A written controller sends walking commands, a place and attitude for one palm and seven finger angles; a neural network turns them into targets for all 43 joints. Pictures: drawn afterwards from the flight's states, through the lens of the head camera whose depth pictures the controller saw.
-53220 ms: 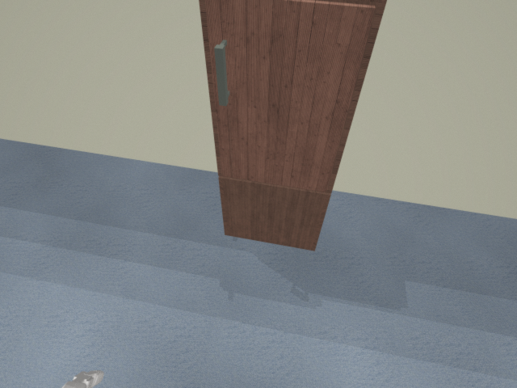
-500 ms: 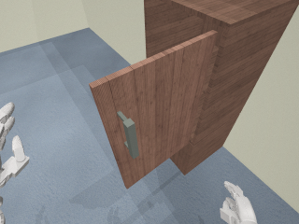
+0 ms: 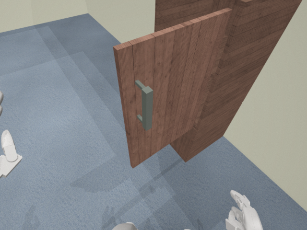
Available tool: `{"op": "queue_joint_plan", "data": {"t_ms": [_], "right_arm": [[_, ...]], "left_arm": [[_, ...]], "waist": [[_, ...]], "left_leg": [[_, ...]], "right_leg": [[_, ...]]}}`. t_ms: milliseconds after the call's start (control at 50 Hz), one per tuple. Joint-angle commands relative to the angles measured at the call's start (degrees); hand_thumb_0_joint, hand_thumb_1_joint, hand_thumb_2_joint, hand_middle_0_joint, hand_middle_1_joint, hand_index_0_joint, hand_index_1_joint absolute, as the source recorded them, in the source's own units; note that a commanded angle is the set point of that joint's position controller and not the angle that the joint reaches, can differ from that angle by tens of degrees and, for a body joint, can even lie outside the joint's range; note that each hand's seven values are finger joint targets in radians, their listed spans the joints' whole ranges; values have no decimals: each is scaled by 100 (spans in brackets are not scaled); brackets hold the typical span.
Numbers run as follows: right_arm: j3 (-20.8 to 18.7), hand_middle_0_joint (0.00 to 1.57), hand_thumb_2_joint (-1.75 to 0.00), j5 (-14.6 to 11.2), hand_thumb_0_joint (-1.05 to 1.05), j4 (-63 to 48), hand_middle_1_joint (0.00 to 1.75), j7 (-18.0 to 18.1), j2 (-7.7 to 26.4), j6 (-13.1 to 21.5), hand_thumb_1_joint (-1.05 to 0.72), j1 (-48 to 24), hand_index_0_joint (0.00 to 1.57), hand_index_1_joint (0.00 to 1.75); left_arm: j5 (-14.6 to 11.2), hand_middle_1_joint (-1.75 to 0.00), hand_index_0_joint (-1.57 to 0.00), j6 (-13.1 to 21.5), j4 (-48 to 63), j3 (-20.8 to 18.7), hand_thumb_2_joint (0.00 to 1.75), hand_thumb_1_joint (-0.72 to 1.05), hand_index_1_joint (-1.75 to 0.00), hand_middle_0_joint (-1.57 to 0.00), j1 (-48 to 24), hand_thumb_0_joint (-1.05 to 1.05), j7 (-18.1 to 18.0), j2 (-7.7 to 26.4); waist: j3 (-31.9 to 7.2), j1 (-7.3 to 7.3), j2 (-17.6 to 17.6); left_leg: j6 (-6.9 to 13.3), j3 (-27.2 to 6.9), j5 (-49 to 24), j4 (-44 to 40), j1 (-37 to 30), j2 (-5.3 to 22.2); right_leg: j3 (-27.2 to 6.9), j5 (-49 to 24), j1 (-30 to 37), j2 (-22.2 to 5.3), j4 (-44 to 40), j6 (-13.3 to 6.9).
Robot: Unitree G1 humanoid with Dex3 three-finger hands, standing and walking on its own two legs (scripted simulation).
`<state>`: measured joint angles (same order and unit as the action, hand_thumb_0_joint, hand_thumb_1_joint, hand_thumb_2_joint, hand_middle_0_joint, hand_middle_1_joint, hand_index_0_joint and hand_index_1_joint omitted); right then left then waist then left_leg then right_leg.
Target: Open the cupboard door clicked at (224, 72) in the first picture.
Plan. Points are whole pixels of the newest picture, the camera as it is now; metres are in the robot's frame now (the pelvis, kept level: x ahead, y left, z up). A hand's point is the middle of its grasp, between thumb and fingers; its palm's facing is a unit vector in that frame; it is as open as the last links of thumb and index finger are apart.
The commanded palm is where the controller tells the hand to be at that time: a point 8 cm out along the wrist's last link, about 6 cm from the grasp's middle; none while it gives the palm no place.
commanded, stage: step back with the hand held close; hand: left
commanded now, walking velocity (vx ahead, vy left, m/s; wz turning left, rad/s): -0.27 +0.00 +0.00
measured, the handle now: (143, 106) +0.42 +0.07 +0.08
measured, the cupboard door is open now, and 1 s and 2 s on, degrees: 92 92 92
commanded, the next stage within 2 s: stop stepping back and stand still in 0.46 s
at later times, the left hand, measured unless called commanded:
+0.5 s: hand out of the picture +0.13 +0.27 +0.17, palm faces +0.37 -0.79 -0.49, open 7.4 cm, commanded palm +0.05 +0.31 +0.19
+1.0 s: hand out of the picture -0.01 +0.24 +0.19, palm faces +0.46 -0.79 -0.41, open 7.4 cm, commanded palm -0.06 +0.28 +0.19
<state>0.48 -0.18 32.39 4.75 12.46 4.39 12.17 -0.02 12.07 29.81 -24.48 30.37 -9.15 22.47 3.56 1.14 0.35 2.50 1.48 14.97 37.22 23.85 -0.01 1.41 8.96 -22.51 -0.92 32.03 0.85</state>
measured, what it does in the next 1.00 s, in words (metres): walks backwards: right foot, then left foot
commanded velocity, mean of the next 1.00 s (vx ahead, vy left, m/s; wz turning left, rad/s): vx -0.08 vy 0.01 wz -0.02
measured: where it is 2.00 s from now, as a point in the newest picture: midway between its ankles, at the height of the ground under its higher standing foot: outside the picture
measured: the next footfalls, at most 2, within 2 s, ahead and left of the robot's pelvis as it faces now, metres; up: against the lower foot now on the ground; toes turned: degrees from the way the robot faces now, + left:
right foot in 0.26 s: -0.02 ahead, -0.13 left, +0.00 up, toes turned +5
left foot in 0.48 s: -0.02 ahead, +0.10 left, +0.00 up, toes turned +2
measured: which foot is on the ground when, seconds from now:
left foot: down 0.00-0.30, up 0.32-0.46, down 0.48-0.82, up 0.84-1.00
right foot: down 0.00-0.12, up 0.14-0.24, down 0.26-0.50, up 0.52-0.80, down 0.82-1.00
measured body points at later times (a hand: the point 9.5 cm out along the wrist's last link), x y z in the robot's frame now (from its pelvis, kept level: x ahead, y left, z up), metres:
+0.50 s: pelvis -0.08 +0.01 +0.01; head -0.04 +0.04 +0.45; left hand +0.10 +0.31 +0.19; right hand +0.11 -0.23 -0.06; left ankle -0.06 +0.10 -0.73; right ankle -0.05 -0.13 -0.72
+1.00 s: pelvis -0.20 -0.02 +0.01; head -0.22 -0.01 +0.46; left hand -0.04 +0.28 +0.21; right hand -0.07 -0.27 -0.08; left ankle -0.17 +0.10 -0.71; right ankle -0.24 -0.11 -0.72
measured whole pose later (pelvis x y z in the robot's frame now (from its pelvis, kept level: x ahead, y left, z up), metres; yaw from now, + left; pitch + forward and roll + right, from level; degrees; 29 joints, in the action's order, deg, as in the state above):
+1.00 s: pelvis -0.20 -0.02 +0.01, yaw +0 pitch +0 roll +1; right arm 0.4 0.3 40.2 5.1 13.0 6.5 17.6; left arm -1.7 10.2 27.1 -21.8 30.9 -9.2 22.5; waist -3.9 0.8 -1.8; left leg 1.0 3.2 18.2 38.2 20.4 1.8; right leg 2.2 18.6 -8.7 1.4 27.4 -3.0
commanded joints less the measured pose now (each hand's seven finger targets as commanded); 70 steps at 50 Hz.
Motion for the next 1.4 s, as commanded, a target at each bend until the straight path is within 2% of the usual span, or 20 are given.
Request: {"op": "queue_joint_plan", "data": {"t_ms": [0,160,240,300,400,440,480,560,660,700,740,800,860,960,1060,1120,1220,1320,1340,1380], "right_arm": [[-338,20,-90,43,0,-797,30,81,772,384,-90,-394,20,30],[-439,20,-90,62,0,-830,30,72,827,608,-90,-570,20,30],[-392,20,-90,115,0,-616,30,-64,697,633,-90,-600,20,30],[-425,20,-90,-23,0,-413,30,-79,546,569,-90,-551,20,30],[-240,20,-90,56,0,-527,30,37,413,337,-90,-770,20,30],[-324,20,-90,13,0,-562,30,127,631,325,-90,-764,20,30],[-473,20,-90,30,0,-648,30,13,600,428,-90,-603,20,30],[-514,20,-90,56,0,-486,30,-163,633,698,-90,-362,20,30],[-361,20,-90,35,0,-601,30,-68,648,670,-90,-538,20,30],[-275,20,-90,93,0,-581,30,-2,626,597,-90,-642,20,30],[-273,20,-90,100,0,-573,30,18,600,520,-90,-636,20,30],[-182,20,-90,208,0,-447,30,-25,564,442,-90,-630,20,30],[-323,20,-90,30,0,-291,30,-1,698,488,-90,-463,20,30],[-247,20,-90,66,0,-233,30,161,631,647,-90,-441,20,30],[-273,20,-90,37,0,-312,30,118,727,710,-90,-266,20,30],[-270,20,-90,56,0,-334,30,68,757,746,-90,-353,20,30],[-317,20,-90,12,0,-319,30,-74,581,720,-90,-250,20,30],[-285,20,-90,27,0,-342,30,-23,653,699,-90,-361,20,30],[-553,20,-90,60,0,1013,30,-522,1630,684,-90,-432,20,30],[-481,20,-90,103,0,945,30,-428,1223,141,-90,-70,20,30]], "left_arm": [[-35,-30,-20,427,1304,-753,90,90,-30,-20,-323,0,-197,1129],[56,-30,-20,539,1056,-1084,90,90,-30,-20,-45,0,-126,1169],[-118,-30,-20,547,932,-751,90,90,-30,-20,-92,0,-5,1001],[-155,-30,-20,552,1110,-590,90,90,-30,-20,-460,0,-47,1234],[-81,-30,-20,300,1256,-855,90,90,-30,-20,-154,0,-56,1380],[-125,-30,-20,366,1544,-953,90,90,-30,-20,-147,0,-48,1474],[-188,-30,-20,400,1367,-979,90,90,-30,-20,399,0,9,1409],[-239,-30,-20,351,1917,-798,90,90,-30,-20,379,0,-18,1180],[-284,-30,-20,-49,1437,-829,90,90,-30,-20,492,0,-117,1253],[-256,-30,-20,-116,1177,-656,90,90,-30,-20,347,0,-183,1117],[-214,-30,-20,-113,1199,-608,90,90,-30,-20,217,0,-170,1218],[-270,-30,-20,56,1658,-995,90,90,-30,-20,-214,0,-159,1839],[-285,-30,-20,-42,897,-562,90,90,-30,-20,-508,0,-86,1282],[-107,-30,-20,170,600,-455,90,90,-30,-20,-805,0,-152,1188],[-144,-30,-20,345,622,-708,90,90,-30,-20,-216,0,-97,1260],[-89,-30,-20,352,734,-667,90,90,-30,-20,-249,0,-95,1167],[-211,-30,-20,391,666,-762,90,90,-30,-20,43,0,-68,1244],[-201,-30,-20,390,468,-636,90,90,-30,-20,-143,0,-35,1099],[319,-30,-20,-670,-3640,1725,90,90,-30,-20,-478,0,798,33],[175,-30,-20,-1251,-3954,1817,90,90,-30,-20,-586,0,846,-495]], "waist": [[-679,-165,138],[-818,-38,1222],[-258,-97,501],[-1368,-135,-996],[-1063,-136,-466],[-1386,-99,646],[-1953,39,1392],[-1807,-71,988],[-935,-181,1069],[-751,-168,1403],[-807,-174,1079],[-881,-129,-701],[-399,-215,-791],[-86,-172,-201],[-460,-161,1134],[-269,-145,688],[-570,-187,-646],[-621,-157,25],[-419,-420,648],[-711,-241,591]], "left_leg": [[25,-668,1691,-854,235,363],[637,-1778,2514,-2641,2057,1641],[156,-1123,1323,-1695,796,921],[-390,-75,7,616,-902,-52],[-353,-150,334,-302,-286,34],[-187,-582,-3100,-1739,-1045,648],[257,-1191,-5710,-1593,-2062,1709],[451,-992,-4909,-1512,-2338,1706],[278,-1096,1591,-3157,-692,1345],[-6,-860,2345,-3536,-149,1104],[-292,-254,1915,-2674,-240,531],[-346,-93,-34,806,-686,150],[-351,-181,340,1721,361,193],[-76,323,367,-770,-836,190],[403,-1209,287,-1833,-1088,1061],[406,-1141,471,-1906,-292,1163],[-202,90,203,164,-229,121],[-105,-302,-1470,-1209,-1385,443],[121,-801,-2742,-460,-943,778],[610,-1532,-3139,-1220,-656,1378]], "right_leg": [[-873,1741,185,-511,-852,-284],[-288,841,2220,458,1794,37],[-756,1117,885,145,-527,-332],[-1944,-1893,277,-1343,-1306,-773],[-1175,-4016,1094,-1094,-509,-665],[-542,-2863,1150,-155,232,-45],[-379,1399,411,339,1415,-27],[-327,1637,-194,308,2164,17],[118,1838,791,359,1125,23],[486,2064,1627,550,244,-108],[474,1694,2024,453,-1237,-262],[-1939,1467,279,-1731,-2522,-1231],[-1746,2469,321,-1465,-2222,-1019],[-1138,1910,330,-1152,-1570,-817],[-149,1123,428,4,89,-143],[23,1019,1103,67,-161,-121],[-1786,-114,1202,-1269,-1512,-807],[-620,-775,998,-382,-829,-216],[-39,-1240,202,-547,483,-196],[-74,1486,304,-46,1286,-138]]}}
